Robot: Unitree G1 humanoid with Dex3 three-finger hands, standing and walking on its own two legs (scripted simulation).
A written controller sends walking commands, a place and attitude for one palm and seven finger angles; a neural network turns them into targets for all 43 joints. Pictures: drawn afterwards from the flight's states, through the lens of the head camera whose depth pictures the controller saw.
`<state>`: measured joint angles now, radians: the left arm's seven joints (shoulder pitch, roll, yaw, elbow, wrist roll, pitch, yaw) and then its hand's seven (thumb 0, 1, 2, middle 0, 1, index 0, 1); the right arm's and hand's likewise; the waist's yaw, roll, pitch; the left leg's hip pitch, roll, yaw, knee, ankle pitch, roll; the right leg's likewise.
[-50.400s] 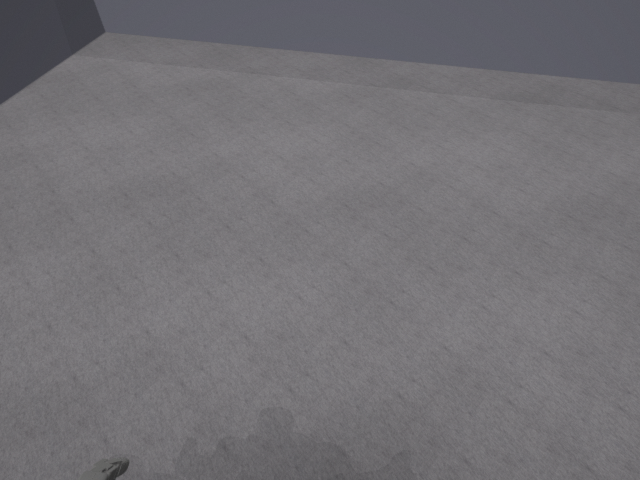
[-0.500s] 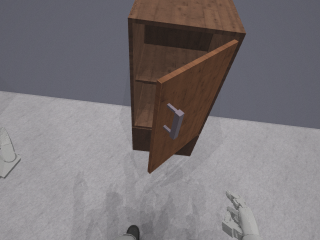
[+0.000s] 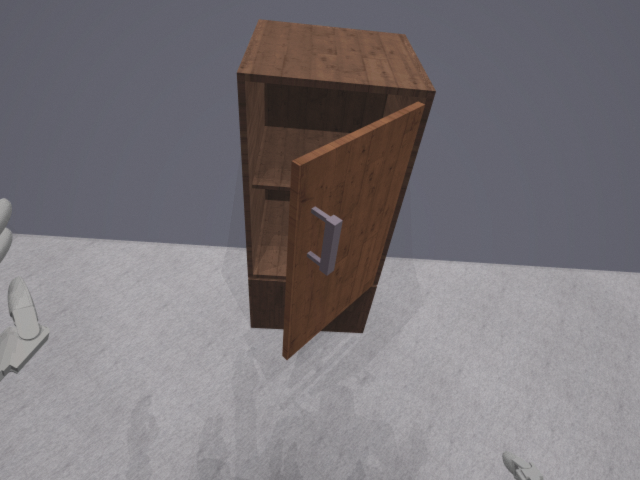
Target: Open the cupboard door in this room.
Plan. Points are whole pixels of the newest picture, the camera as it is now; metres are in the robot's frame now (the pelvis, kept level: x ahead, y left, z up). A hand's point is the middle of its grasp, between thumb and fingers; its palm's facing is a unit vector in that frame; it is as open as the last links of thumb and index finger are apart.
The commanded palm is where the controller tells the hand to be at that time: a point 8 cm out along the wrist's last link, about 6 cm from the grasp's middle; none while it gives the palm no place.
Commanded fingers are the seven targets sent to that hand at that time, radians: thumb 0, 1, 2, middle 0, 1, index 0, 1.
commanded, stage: stop stepping back and stand still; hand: left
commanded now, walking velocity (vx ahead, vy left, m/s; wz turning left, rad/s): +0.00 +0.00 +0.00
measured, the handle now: (322, 240) +0.54 +0.01 -0.02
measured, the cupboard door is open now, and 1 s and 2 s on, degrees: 47 47 47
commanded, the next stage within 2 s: let the arm hang, fingers relaxed in 0.98 s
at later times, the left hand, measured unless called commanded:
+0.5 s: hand out of the picture +0.14 +0.28 +0.18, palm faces +0.42 -0.80 -0.42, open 7.4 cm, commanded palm +0.09 +0.32 +0.19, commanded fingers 0.00 0.90 0.90 -0.20 -0.30 -0.20 -0.30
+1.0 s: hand out of the picture +0.14 +0.30 +0.17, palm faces +0.35 -0.79 -0.51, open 7.4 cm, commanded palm +0.09 +0.34 +0.19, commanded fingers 0.00 0.90 0.90 -0.20 -0.30 -0.20 -0.30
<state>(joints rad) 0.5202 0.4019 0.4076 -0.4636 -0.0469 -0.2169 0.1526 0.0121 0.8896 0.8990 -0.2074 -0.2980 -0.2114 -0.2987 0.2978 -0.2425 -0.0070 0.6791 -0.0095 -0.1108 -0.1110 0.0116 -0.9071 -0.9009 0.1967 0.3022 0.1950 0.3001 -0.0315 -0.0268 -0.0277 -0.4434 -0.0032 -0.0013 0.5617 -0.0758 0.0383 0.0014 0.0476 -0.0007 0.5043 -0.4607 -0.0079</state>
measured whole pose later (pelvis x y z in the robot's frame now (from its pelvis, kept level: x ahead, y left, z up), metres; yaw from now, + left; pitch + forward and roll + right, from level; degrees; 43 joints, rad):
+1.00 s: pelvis -0.07 +0.04 +0.02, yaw -2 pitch +0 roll -2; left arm 0.63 0.42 0.42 -0.48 -0.05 -0.20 0.15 0.01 0.89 0.90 -0.21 -0.30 -0.22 -0.30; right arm 0.24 -0.20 0.02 0.65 0.00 -0.12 -0.06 0.01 -0.90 -0.90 0.20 0.30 0.20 0.30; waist -0.02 0.03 0.01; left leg -0.33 0.02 0.02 0.53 -0.20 0.02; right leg -0.19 0.07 -0.04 0.44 -0.25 -0.04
